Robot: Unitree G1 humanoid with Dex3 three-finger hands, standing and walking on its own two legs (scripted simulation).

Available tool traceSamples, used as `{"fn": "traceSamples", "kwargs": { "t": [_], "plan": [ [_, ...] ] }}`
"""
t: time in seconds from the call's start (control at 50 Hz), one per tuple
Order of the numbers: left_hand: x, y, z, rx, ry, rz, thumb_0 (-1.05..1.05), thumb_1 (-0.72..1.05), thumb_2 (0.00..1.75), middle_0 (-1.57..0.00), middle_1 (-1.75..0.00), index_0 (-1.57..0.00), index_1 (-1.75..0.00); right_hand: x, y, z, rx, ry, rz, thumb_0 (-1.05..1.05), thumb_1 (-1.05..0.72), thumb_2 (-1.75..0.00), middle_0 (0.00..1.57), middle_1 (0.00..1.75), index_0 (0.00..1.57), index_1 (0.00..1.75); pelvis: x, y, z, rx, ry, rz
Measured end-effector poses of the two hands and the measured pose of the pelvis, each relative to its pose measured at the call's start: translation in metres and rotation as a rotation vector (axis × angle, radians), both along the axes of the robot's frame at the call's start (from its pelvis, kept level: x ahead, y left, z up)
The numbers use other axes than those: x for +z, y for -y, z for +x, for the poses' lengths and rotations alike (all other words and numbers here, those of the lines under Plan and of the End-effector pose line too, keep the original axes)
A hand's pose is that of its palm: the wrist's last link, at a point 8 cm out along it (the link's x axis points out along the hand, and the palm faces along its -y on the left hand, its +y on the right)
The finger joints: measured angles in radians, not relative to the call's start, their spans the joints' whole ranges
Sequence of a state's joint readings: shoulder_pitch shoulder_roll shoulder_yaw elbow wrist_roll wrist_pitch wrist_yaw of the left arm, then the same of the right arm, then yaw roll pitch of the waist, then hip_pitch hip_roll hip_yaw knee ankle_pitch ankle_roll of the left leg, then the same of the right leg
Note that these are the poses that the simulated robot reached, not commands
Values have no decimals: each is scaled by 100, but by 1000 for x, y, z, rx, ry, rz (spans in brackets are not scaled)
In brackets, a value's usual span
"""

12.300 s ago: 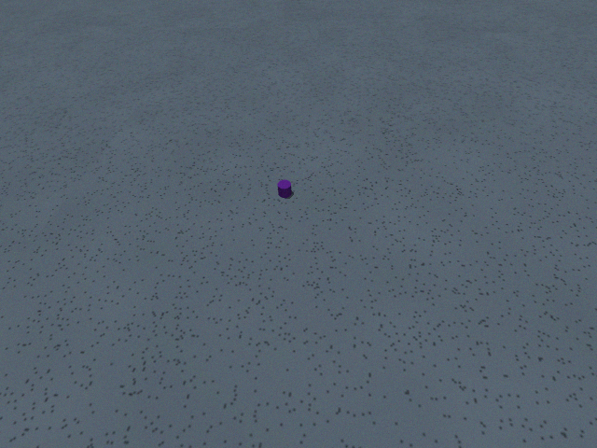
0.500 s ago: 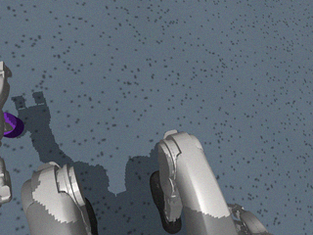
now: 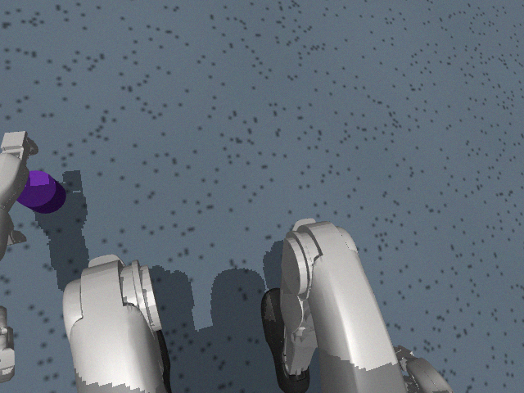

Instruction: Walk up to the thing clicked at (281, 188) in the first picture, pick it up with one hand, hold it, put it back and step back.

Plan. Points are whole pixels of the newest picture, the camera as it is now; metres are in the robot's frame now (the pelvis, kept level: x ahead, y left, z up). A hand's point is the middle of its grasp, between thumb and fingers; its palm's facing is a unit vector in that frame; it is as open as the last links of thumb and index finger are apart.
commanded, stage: rest palm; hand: left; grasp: from above
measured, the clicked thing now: (40, 192) +0.46 +0.31 -0.29
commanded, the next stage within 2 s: close in 1.06 s
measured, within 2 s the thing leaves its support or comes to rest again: neither
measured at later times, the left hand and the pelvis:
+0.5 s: hand (33, 192) +0.44 +0.30 -0.22, palm faces -0.48 -0.11 -0.87, open 14.1 cm; pelvis +0.00 +0.00 -0.01, yaw -2 degrees
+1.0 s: hand (35, 193) +0.45 +0.31 -0.25, palm faces -0.46 -0.14 -0.88, open 14.2 cm; pelvis +0.01 +0.00 -0.02, yaw -4 degrees
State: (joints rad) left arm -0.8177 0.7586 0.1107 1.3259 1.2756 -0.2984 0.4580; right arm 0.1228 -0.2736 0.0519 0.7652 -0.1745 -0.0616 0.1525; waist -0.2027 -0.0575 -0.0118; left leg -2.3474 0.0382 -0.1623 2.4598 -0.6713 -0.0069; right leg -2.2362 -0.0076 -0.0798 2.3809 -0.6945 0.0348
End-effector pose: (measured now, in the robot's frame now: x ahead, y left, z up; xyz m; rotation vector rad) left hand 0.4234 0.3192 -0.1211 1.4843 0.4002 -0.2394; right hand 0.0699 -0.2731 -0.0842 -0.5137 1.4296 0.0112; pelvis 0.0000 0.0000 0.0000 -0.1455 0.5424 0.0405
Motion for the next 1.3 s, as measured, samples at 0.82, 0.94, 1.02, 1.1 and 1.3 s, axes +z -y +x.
{"fn": "traceSamples", "kwargs": {
  "t": [0.82, 0.94, 1.02, 1.1, 1.3],
  "plan": [
    [-59, 14, 40, 102, -51, 5, 0, -53, 100, -8, -97, -7, -98, 1, -14, -29, 114, -52, 48, 1, -90, -89, 20, 30, 20, 30, -21, -2, 5, -50, 38, -44],
    [-65, 12, 36, 122, -75, -12, 0, -52, 99, -8, -97, -7, -98, 1, -17, -17, 146, -28, 59, 0, -90, -90, 20, 30, 20, 30, -20, -3, 5, -49, 46, -50],
    [-69, 9, 33, 115, -84, -16, 0, -52, 99, -8, -97, -8, -99, 3, -17, -17, 159, -38, 61, 0, -90, -90, 20, 30, 20, 30, -20, -3, 5, -48, 53, -52],
    [-73, 9, 31, 97, -82, -17, 0, -52, 99, -9, -98, -8, -99, 4, -17, -20, 168, -55, 62, 0, -90, -90, 20, 30, 20, 30, -21, -4, 5, -49, 59, -56],
    [-78, 14, 33, 74, -49, -16, 0, -45, 97, -12, -99, -12, -99, 9, -18, -29, 174, -78, 65, 1, -90, -90, 20, 30, 20, 30, -22, -5, 4, -57, 69, -67]
  ]
}}
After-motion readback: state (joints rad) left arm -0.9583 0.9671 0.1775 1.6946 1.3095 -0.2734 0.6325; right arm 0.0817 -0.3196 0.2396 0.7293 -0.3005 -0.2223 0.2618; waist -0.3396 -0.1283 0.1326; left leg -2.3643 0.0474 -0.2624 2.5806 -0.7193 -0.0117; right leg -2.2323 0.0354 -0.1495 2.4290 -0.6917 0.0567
